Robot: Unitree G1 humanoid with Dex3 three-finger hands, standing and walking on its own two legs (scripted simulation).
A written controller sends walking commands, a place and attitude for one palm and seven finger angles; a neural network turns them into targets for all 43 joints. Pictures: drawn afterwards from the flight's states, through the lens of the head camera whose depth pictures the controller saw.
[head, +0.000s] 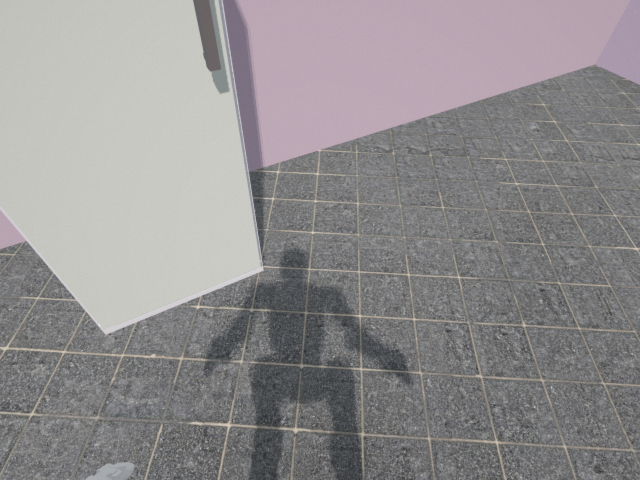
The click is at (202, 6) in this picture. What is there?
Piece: fridge door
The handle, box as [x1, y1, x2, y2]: [193, 0, 220, 71]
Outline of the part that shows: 193,0 206,65 210,71 220,69 208,0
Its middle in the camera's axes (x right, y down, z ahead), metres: -0.23 -0.47 +0.71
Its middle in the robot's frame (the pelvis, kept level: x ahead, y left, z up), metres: +0.87 +0.29 +0.25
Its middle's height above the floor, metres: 1.02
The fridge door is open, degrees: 0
